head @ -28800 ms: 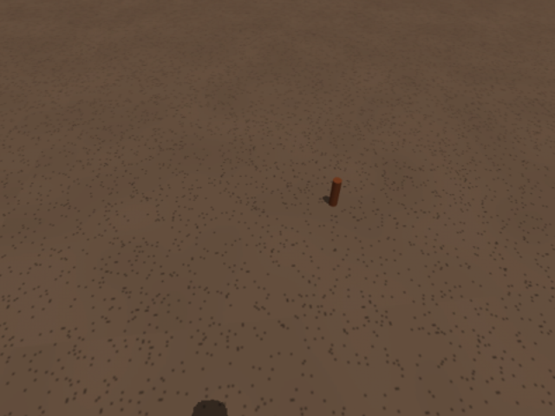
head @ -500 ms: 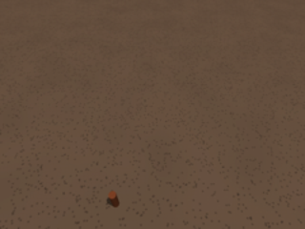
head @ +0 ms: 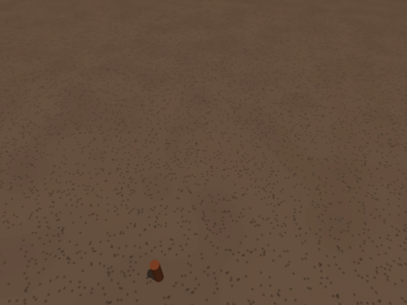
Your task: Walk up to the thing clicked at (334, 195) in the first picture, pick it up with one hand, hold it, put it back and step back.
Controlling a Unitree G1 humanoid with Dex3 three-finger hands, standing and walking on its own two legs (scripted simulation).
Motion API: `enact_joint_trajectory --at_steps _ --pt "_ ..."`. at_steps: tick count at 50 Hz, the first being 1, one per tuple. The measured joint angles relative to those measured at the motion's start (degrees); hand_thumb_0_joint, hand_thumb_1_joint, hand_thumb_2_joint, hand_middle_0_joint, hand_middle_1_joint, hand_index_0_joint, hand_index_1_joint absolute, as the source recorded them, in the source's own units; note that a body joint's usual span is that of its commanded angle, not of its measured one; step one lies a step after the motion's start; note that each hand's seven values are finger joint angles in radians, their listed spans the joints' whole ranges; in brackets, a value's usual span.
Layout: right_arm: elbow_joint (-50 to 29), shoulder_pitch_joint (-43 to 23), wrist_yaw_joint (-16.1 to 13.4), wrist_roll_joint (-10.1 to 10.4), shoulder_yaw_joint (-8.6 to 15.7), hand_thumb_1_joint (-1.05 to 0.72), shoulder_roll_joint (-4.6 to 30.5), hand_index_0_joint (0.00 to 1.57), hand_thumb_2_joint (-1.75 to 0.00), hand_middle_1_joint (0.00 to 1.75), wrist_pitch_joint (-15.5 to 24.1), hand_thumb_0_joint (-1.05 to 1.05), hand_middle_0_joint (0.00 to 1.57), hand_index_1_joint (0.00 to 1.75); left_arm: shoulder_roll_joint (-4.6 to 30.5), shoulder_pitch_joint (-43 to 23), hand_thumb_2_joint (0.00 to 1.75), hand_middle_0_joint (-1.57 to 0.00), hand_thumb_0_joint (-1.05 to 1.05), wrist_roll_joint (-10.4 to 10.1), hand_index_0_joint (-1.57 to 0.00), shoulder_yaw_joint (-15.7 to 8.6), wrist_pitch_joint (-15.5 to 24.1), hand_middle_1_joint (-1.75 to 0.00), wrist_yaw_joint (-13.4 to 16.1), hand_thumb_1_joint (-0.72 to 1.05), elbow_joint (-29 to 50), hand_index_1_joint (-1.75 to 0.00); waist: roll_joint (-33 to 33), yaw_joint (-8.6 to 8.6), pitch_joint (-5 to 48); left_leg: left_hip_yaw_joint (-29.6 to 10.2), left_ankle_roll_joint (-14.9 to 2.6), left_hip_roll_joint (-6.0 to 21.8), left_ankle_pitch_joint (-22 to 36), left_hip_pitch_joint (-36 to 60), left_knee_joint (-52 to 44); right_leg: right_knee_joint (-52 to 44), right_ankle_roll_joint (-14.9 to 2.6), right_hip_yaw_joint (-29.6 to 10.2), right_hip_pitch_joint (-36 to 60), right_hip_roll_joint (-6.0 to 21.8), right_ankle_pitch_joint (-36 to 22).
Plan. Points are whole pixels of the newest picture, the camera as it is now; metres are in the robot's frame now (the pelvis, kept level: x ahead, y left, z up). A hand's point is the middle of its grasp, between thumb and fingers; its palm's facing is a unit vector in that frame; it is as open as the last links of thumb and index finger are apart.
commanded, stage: stand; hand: left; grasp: from the side
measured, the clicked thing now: (156, 271) +0.43 +0.22 -0.70
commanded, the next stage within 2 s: step back in 1.28 s
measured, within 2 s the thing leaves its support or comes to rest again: neither
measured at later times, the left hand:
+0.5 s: hand out of the picture +0.07 +0.25 -0.16, palm faces -0.03 -0.94 -0.34, open 7.4 cm
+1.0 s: hand out of the picture +0.09 +0.25 -0.16, palm faces -0.03 -0.94 -0.34, open 7.4 cm
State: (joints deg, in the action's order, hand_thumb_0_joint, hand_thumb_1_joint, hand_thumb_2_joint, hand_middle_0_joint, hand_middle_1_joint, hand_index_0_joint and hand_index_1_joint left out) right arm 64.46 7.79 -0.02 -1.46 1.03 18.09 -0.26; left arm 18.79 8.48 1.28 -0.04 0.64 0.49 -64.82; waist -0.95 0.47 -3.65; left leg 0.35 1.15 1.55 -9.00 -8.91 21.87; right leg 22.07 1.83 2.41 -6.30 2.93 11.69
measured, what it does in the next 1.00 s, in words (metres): stands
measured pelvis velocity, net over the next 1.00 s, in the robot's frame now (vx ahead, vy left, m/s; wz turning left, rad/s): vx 0.02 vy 0.00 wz -0.01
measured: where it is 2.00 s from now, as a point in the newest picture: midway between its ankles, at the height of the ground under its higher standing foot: outside the picture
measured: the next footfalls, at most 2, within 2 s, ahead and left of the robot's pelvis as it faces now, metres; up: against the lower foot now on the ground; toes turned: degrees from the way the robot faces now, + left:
left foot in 1.70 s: -0.03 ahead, +0.13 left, +0.00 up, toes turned -1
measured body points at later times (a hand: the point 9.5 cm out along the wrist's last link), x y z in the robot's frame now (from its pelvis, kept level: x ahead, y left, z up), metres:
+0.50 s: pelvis +0.01 +0.00 +0.00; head +0.01 +0.00 +0.45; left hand +0.08 +0.30 -0.13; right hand +0.06 -0.29 -0.14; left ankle +0.04 +0.13 -0.74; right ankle +0.01 -0.14 -0.74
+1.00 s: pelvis +0.02 +0.00 +0.00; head +0.02 +0.00 +0.45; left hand +0.09 +0.30 -0.13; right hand +0.08 -0.29 -0.13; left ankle +0.04 +0.13 -0.74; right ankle +0.01 -0.14 -0.74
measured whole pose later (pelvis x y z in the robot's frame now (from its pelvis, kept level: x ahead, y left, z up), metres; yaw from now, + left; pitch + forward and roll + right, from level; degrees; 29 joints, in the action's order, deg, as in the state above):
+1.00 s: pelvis +0.02 +0.00 +0.00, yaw -1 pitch -3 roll +0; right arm 66.4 6.2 0.2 -0.9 0.4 19.2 0.2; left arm 19.4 6.7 0.7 -0.1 0.8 0.0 -66.2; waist -0.2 -0.2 -2.9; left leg 1.1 1.0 1.4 -8.9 -7.3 18.7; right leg 18.1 2.2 1.9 -4.6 3.0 10.9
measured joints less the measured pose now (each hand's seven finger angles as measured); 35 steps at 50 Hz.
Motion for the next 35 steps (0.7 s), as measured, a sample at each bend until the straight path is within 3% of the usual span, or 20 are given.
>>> enact_joint_trajectory --at_steps 35 --pt "1.8 -1.3 0.2 0.5 -0.7 -0.91 0.7 0.2 -0.9 0.3 0.4 0.01 0.2 0.3 0.3 -2.2 0.89 -0.21 0.0 -0.5 -0.2 0.1 0.4 -0.3 -0.3 0.9 -1.4 -0.3 0.6 -0.71 0.7 0.7 -0.14 0.1 0.2 1.1 -2.5 -3.5 0.28 -0.5 1.3 -0.1 -1.0"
